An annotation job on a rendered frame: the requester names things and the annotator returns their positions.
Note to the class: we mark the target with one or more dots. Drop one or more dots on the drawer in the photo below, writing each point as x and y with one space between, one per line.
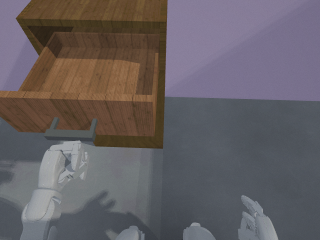
81 76

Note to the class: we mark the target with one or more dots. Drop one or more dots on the cabinet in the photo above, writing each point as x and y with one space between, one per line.
41 18

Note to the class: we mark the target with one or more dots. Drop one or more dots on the left robot forearm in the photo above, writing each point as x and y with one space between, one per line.
41 214

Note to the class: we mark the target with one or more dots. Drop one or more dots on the right robot thigh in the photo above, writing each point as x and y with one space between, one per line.
197 233

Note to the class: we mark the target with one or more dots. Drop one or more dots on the handle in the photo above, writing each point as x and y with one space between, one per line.
70 135

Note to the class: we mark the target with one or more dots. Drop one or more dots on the left robot hand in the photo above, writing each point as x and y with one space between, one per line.
69 156

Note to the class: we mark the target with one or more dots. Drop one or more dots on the robot right shin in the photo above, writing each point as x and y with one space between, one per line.
195 224

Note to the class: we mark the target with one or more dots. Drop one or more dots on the right robot hand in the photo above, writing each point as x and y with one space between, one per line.
261 228

